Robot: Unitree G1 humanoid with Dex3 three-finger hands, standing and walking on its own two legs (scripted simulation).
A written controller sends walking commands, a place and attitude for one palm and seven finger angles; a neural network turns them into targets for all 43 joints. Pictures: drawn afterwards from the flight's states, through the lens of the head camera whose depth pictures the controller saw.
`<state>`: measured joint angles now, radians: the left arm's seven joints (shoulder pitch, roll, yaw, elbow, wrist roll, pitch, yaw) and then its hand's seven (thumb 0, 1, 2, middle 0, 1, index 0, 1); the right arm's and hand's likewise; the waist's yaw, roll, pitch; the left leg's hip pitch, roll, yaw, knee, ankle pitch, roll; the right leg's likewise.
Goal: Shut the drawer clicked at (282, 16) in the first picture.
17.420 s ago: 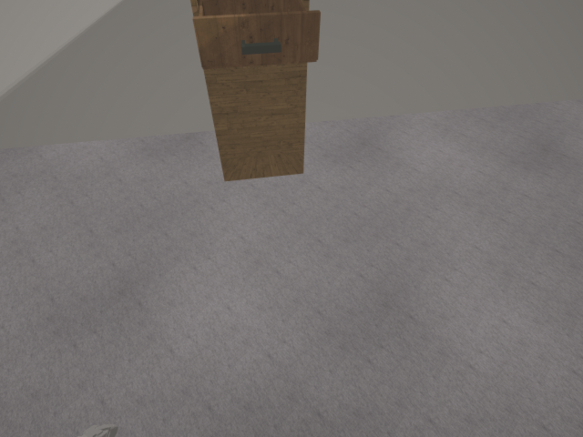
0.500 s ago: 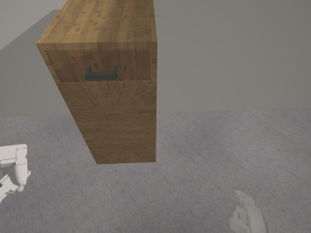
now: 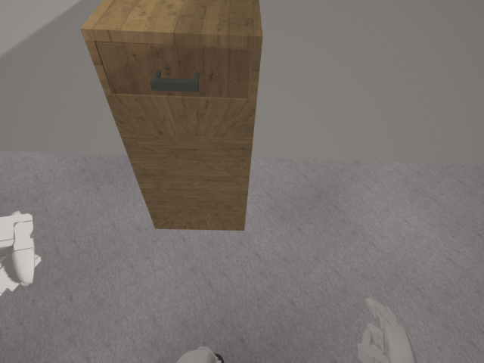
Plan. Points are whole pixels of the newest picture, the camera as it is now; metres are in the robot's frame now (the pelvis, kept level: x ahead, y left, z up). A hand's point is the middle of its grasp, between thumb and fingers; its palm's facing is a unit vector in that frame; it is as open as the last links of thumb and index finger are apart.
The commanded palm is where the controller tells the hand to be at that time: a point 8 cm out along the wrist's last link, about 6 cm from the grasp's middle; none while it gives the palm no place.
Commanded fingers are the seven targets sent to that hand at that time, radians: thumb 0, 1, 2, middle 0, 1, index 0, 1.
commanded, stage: step back with the hand held close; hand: left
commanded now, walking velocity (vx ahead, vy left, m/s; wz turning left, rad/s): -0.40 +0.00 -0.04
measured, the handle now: (176, 79) +0.73 +0.21 +0.06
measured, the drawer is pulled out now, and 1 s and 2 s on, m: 0.00 0.00 0.00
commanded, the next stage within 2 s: stop stepping back and stand still in 0.24 s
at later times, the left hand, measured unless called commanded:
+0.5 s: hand out of the picture +0.07 +0.27 +0.19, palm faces +0.34 -0.85 -0.39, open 3.3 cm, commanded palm +0.03 +0.32 +0.19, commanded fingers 0.00 0.90 0.90 -1.40 -1.60 -1.40 -1.60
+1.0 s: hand out of the picture -0.02 +0.33 +0.19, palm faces +0.38 -0.88 -0.31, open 3.2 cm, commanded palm -0.08 +0.37 +0.19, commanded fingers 0.00 0.90 0.90 -1.40 -1.60 -1.40 -1.60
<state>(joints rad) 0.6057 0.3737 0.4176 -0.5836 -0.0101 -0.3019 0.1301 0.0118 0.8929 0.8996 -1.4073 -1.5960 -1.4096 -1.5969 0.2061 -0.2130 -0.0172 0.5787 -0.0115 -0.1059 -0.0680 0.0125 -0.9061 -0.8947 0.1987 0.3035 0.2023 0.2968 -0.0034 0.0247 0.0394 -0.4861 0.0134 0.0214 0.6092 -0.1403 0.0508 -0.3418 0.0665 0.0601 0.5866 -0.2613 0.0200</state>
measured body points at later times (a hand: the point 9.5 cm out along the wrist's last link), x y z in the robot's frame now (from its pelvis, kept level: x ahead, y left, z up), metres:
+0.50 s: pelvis -0.12 +0.05 +0.00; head -0.12 +0.08 +0.44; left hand +0.04 +0.32 +0.21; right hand +0.07 -0.17 -0.06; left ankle +0.05 +0.09 -0.70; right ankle -0.21 -0.10 -0.73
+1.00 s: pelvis -0.24 +0.10 +0.00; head -0.27 +0.14 +0.45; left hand -0.05 +0.38 +0.21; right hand -0.13 -0.17 -0.06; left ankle -0.20 +0.23 -0.73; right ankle -0.19 -0.01 -0.71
